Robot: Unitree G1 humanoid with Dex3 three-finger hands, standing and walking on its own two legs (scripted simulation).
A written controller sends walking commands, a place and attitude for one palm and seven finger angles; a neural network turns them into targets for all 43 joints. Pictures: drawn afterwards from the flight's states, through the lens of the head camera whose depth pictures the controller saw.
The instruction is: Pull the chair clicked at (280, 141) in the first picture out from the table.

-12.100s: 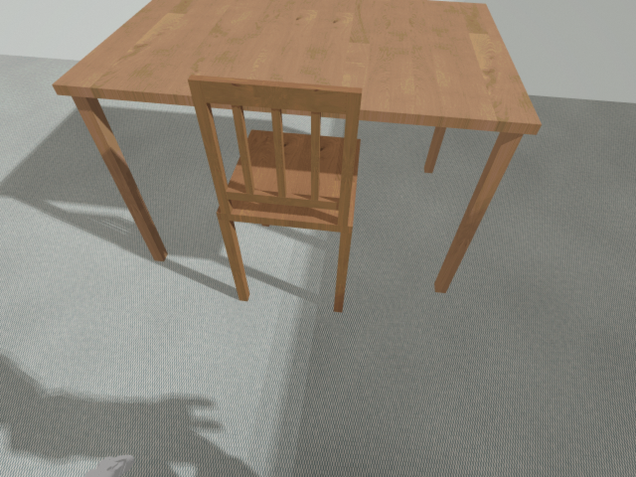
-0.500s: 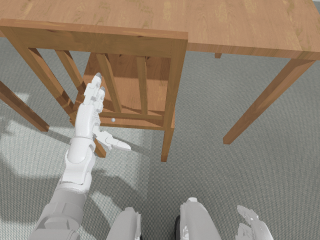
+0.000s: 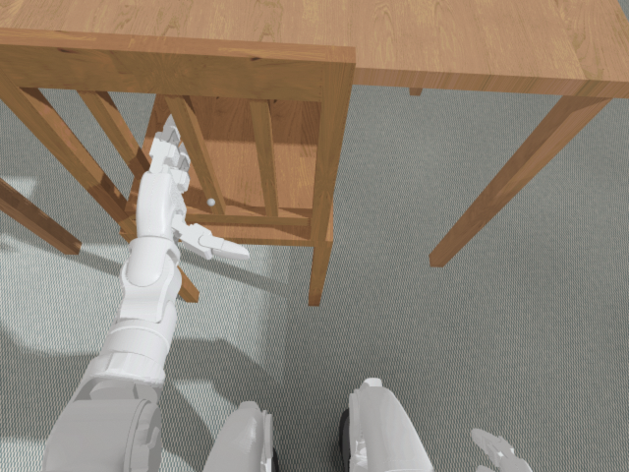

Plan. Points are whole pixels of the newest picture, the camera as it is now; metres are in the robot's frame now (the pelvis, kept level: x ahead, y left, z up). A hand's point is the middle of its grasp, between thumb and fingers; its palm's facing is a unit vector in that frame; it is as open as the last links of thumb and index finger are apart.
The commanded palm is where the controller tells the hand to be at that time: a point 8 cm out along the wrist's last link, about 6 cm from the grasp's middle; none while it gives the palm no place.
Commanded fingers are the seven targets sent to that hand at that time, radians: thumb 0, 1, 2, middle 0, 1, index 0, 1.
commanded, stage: push the fingers through the gap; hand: left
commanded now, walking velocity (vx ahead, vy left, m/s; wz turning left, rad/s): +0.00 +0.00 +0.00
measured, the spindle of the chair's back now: (201, 162) +0.50 +0.13 +0.02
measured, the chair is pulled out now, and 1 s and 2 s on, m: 0.00 0.00 0.01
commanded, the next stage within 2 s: hook a spindle and tug to test in 0.68 s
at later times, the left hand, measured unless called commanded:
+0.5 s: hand (216, 176) +0.48 +0.11 +0.02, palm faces -0.05 -1.00 -0.04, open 16.9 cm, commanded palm +0.45 +0.16 +0.02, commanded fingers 0.00 -0.50 0.30 -0.06 -0.08 -0.06 -0.08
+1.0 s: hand (212, 180) +0.47 +0.11 +0.02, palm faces -0.05 -1.00 -0.02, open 16.5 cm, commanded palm +0.45 +0.16 +0.02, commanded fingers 0.00 -0.50 0.30 -0.27 -0.74 -0.27 -0.74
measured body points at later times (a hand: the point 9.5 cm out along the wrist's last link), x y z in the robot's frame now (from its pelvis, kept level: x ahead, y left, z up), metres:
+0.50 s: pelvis +0.00 +0.00 +0.00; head +0.15 +0.00 +0.42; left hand +0.48 +0.16 +0.02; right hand +0.04 -0.26 -0.13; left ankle -0.01 +0.10 -0.63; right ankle +0.06 -0.13 -0.63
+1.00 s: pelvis +0.00 +0.01 -0.01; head +0.15 +0.01 +0.42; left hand +0.47 +0.17 +0.02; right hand +0.06 -0.25 -0.13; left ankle -0.01 +0.10 -0.63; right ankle +0.06 -0.13 -0.63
